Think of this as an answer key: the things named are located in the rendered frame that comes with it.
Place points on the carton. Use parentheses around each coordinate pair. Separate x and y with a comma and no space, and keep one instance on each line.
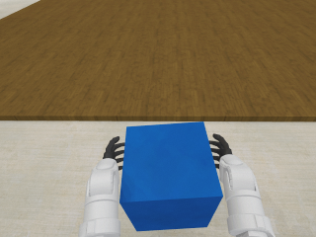
(169,179)

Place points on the left robot hand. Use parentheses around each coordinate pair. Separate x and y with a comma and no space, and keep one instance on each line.
(111,151)

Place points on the right robot hand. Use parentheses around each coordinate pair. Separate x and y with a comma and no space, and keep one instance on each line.
(223,148)

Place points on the left robot forearm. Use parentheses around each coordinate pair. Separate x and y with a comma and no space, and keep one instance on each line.
(101,206)

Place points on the right robot forearm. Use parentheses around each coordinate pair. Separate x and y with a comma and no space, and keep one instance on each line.
(246,216)

